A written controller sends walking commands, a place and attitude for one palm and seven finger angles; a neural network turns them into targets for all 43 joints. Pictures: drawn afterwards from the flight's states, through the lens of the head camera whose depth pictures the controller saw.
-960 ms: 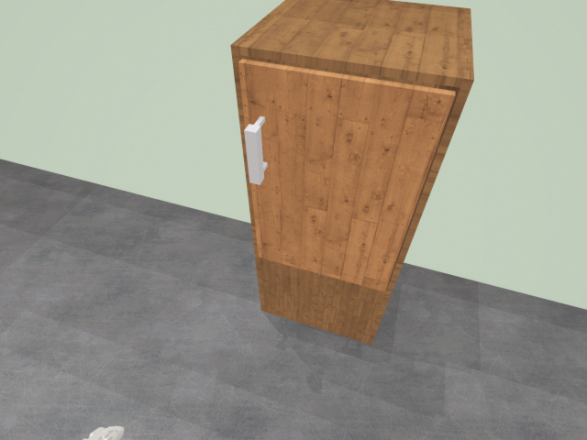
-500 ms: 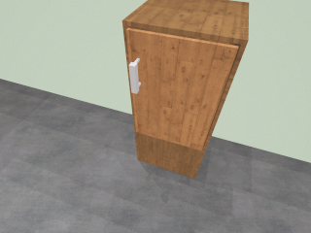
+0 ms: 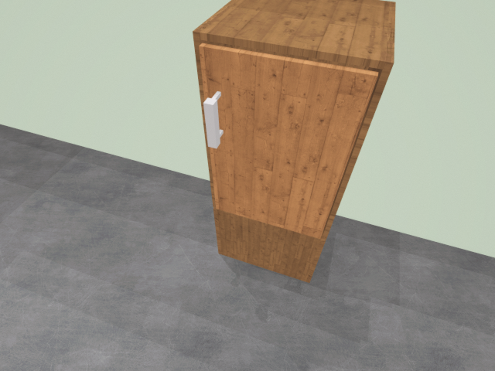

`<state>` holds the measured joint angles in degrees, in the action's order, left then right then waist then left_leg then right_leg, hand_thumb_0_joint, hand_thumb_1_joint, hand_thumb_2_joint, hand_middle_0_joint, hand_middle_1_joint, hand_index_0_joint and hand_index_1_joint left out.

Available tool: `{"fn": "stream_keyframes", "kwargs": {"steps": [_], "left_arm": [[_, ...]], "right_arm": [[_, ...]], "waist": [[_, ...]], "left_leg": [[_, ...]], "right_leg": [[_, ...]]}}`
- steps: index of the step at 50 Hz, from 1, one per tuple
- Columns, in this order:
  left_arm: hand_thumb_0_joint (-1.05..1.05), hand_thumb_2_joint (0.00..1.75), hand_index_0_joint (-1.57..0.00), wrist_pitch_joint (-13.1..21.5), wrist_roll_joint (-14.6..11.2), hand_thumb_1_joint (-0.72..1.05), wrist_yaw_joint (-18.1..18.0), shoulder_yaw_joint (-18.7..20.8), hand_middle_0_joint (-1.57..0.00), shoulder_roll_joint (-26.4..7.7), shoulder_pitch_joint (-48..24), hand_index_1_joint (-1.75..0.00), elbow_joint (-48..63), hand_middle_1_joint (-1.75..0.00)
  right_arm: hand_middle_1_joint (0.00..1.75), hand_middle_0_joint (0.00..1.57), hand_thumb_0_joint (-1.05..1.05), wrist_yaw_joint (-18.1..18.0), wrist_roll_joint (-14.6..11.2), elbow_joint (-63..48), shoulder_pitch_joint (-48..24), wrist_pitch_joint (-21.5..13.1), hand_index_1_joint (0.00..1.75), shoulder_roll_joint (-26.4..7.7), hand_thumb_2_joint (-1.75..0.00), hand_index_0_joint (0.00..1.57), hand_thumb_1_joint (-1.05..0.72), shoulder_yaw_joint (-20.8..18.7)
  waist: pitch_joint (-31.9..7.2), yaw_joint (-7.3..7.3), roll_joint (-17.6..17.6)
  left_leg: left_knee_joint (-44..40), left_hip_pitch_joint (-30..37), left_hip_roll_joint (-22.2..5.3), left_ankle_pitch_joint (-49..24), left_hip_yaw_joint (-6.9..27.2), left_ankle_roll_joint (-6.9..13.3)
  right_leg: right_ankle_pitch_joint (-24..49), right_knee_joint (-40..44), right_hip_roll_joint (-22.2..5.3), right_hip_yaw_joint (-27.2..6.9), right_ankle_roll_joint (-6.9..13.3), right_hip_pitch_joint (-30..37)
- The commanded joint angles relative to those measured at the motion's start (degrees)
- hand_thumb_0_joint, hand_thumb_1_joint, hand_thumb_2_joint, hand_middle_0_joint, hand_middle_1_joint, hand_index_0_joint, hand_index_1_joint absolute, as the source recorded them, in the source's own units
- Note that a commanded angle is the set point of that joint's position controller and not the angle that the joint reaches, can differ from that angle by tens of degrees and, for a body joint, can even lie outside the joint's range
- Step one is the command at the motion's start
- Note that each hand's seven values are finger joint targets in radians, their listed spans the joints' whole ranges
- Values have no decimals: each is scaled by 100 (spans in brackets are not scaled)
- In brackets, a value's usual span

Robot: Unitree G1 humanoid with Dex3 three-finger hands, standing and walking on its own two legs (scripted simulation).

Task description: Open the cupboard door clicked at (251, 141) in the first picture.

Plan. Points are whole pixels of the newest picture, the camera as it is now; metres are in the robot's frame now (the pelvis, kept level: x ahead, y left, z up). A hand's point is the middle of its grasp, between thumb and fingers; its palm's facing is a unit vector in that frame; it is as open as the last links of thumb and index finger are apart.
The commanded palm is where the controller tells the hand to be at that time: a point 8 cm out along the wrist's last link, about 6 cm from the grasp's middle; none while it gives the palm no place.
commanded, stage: look at it before walking up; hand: left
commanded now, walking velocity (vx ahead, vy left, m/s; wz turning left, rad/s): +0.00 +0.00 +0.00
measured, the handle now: (215, 119) +0.68 +0.12 +0.02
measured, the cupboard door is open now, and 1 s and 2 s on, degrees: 0 0 0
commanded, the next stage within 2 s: shuffle to correct the standing spot in 0.48 s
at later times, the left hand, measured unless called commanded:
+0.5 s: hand out of the picture +0.07 +0.22 -0.16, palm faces -0.01 -0.96 -0.29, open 7.4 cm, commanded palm none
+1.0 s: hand out of the picture +0.06 +0.22 -0.19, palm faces -0.08 -0.98 -0.20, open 7.4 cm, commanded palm none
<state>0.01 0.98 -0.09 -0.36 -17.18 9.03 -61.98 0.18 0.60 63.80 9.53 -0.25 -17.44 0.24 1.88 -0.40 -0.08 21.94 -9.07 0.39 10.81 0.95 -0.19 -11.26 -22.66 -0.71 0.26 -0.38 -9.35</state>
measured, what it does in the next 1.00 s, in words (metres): shifts its weight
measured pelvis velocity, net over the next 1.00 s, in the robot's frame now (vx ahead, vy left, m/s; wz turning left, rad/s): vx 0.06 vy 0.04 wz -0.13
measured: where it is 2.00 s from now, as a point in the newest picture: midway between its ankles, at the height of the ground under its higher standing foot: outside the picture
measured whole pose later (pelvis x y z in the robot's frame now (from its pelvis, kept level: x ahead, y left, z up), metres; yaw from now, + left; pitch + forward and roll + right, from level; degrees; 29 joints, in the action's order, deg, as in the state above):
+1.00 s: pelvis +0.06 +0.04 -0.01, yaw -8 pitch -1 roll +0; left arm -3.0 1.8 -0.3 2.6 -10.9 18.5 -61.4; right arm -1.1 1.2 60.5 19.0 -1.0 -12.4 -0.9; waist 0.8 0.8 1.3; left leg 27.4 -7.1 -0.1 20.1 -8.5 2.7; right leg -25.6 -45.0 -0.9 -2.7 0.8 -17.5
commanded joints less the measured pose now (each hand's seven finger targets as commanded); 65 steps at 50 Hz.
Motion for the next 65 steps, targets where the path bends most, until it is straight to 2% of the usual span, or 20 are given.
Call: {"fn": "stream_keyframes", "kwargs": {"steps": [1, 29, 33, 36, 39, 41, 43, 44, 45, 46, 47, 48, 49, 52, 55, 59, 62, 63, 64, 65], "left_arm": [[0, 90, -20, 110, -27, 90, -83, 216, -20, -1064, -122, -30, 331, -30], [0, 90, -20, 122, -29, 90, -109, 215, -20, -914, 13, -30, 240, -30], [0, 90, -20, 53, -7, 90, -107, 199, -20, -638, 234, -30, 182, -30], [0, 90, -20, -50, 5, 90, -77, 272, -20, -637, 429, -30, 224, -30], [0, 90, -20, -81, 23, 90, -79, 416, -20, -779, 638, -30, 339, -30], [0, 90, -20, -70, 29, 90, -99, 487, -20, -777, 699, -30, 410, -30], [0, 90, -20, -66, 30, 90, -107, 526, -20, -695, 628, -30, 512, -30], [0, 90, -20, -66, 21, 90, -96, 522, -20, -579, 584, -30, 545, -30], [0, 90, -20, -79, 26, 90, -84, 501, -20, -415, 517, -30, 590, -30], [0, 90, -20, -115, 30, 90, -53, 455, -20, -148, 431, -30, 694, -30], [0, 90, -20, -103, 67, 90, -64, 405, -20, 68, 240, -30, 808, -30], [0, 90, -20, -114, 96, 90, -92, 411, -20, 32, 150, -30, 828, -30], [0, 90, -20, -108, 87, 90, -76, 424, -20, 39, 329, -30, 757, -30], [0, 90, -20, -71, 79, 90, 6, 396, -20, 318, 488, -30, 620, -30], [0, 90, -20, -118, 75, 90, 22, 369, -20, 450, 383, -30, 670, -30], [0, 90, -20, -106, 97, 90, -7, 334, -20, 527, 263, -30, 766, -30], [0, 90, -20, -17, 127, 90, -82, 406, -20, 351, 1049, -30, 599, -30], [0, 90, -20, 40, 149, 90, -110, 465, -20, 179, 1678, -30, 427, -30], [0, 90, -20, 140, 162, 90, -191, 571, -20, -252, 2172, -30, 315, -30], [0, 90, -20, 146, 42, 90, -251, 601, -20, -548, 2292, -30, 313, -30]], "right_arm": [[30, 20, 0, -93, 4, -300, -165, -149, 30, -1064, -90, 20, -90, -187], [30, 20, 0, -137, -9, -249, -152, -135, 30, -903, -90, 20, -90, -152], [30, 20, 0, -130, 33, -185, 184, -63, 30, -567, -90, 20, -90, -102], [30, 20, 0, -120, 66, -258, 339, 13, 30, -428, -90, 20, -90, -112], [30, 20, 0, -117, 82, -418, 502, 22, 30, -362, -90, 20, -90, -172], [30, 20, 0, -121, 76, -487, 582, -6, 30, -318, -90, 20, -90, -200], [30, 20, 0, -124, 55, -513, 831, -53, 30, -239, -90, 20, -90, -212], [30, 20, 0, -129, 47, -465, 1001, -82, 30, -217, -90, 20, -90, -221], [30, 20, 0, -142, 48, -404, 1280, -119, 30, -301, -90, 20, -90, -248], [30, 20, 0, -156, 79, -335, 1559, -138, 30, -564, -90, 20, -90, -312], [30, 20, 0, -191, 79, -300, 1866, -122, 30, -688, -90, 20, -90, -370], [30, 20, 0, -237, 78, -315, 1927, -131, 30, -474, -90, 20, -90, -306], [30, 20, 0, -262, 56, -369, 1760, -165, 30, -258, -90, 20, -90, -230], [30, 20, 0, -267, 78, -456, 1569, -231, 30, -113, -90, 20, -90, -197], [30, 20, 0, -274, 93, -342, 1651, -257, 30, -7, -90, 20, -90, -195], [30, 20, 0, -234, 97, -186, 1750, -219, 30, 3, -90, 20, -90, -237], [30, 20, 0, -191, 28, -166, 1674, -171, 30, -103, -90, 20, -90, -279], [30, 20, 0, -174, -15, -213, 1583, -172, 30, -116, -90, 20, -90, -292], [30, 20, 0, -141, -52, -324, 1726, -176, 30, 151, -90, 20, -90, -277], [30, 20, 0, -152, -19, -454, 1803, -153, 30, 274, -90, 20, -90, -275]], "waist": [[-228, 41, 41], [-172, 58, 24], [-109, 48, 129], [208, 96, 301], [342, 157, 822], [402, 162, 938], [350, 40, 754], [277, -24, 593], [193, -137, 118], [199, -239, -966], [381, -327, -1596], [520, -341, -1196], [526, -181, -811], [311, 5, -235], [412, 26, -604], [473, 41, -655], [108, 462, -361], [-192, 751, -61], [-634, 854, 963], [-735, 637, 1504]], "left_leg": [[-464, -124, -643, -335, 552, 138], [-458, 66, -645, -831, 487, 104], [-200, 47, -550, -225, 214, 43], [101, -368, -395, 646, -62, -5], [745, -837, -268, 990, -359, -42], [940, -944, -320, 1034, -412, -50], [544, -530, -370, 943, -421, -38], [238, -143, -398, 785, -418, -13], [-71, 335, -627, 537, -204, 67], [-517, 841, -1325, 423, 684, 324], [-1052, 1039, -1928, 117, 1254, 580], [-1044, 925, -2061, -433, 1263, 737], [-967, 833, -1952, -873, 941, 860], [-710, 988, -1679, -2205, 240, 1070], [-744, 843, -1522, -2325, -187, 1085], [-486, 744, -1496, -2841, -637, 1021], [566, 414, -1350, -3671, -1029, 737], [1366, 9, -1162, -3104, -1193, 527], [2730, -1079, -709, -1206, -1261, 217], [4093, -1909, -76, 1958, -994, -55]], "right_leg": [[121, 484, -601, -543, 139, 99], [725, 512, -617, -464, 135, 273], [165, 533, -659, -707, 227, 82], [-916, 710, -783, -1194, 406, -145], [-1429, 1001, -1188, -1877, 738, -123], [-1168, 992, -1387, -2126, 927, -183], [-770, 634, -1249, -1879, 894, -464], [-552, 328, -1005, -1616, 798, -674], [-526, -262, -601, -1194, 635, -1000], [-1010, -1402, 19, -404, 374, -1758], [-2027, -2479, 237, 152, 168, -2495], [-2025, -3222, 5, -98, 150, -2650], [-1782, -3619, -132, -196, 161, -2657], [-1381, -3878, -287, 102, 134, -2592], [-1138, -3332, -329, 313, 124, -2333], [-987, -2225, -218, 706, 235, -1737], [-216, -1249, -41, 827, 321, -454], [411, -680, -236, 603, 372, 437], [1149, -223, -1477, -1043, 875, 1548], [2798, 386, -2712, -2847, 1542, 1706]]}}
